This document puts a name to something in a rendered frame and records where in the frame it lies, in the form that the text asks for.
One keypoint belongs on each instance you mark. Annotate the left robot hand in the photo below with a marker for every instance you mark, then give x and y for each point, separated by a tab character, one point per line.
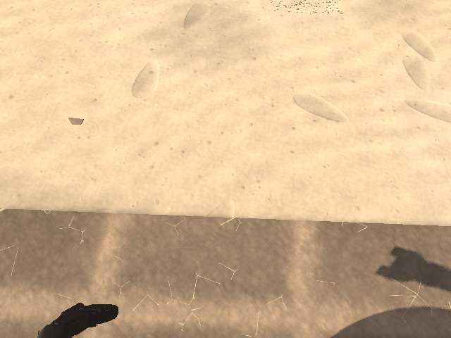
77	319

